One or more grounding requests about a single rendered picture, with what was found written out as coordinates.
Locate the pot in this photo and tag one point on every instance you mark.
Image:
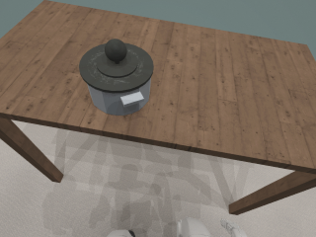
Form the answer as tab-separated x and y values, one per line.
121	104

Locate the right robot hand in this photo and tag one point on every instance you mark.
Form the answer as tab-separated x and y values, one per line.
232	228

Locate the table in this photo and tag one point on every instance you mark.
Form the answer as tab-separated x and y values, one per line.
212	92

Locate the lid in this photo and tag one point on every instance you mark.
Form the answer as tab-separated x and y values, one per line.
102	74

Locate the knob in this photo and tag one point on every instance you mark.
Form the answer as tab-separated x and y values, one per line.
115	50

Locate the robot right thigh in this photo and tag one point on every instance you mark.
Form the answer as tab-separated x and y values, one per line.
191	227

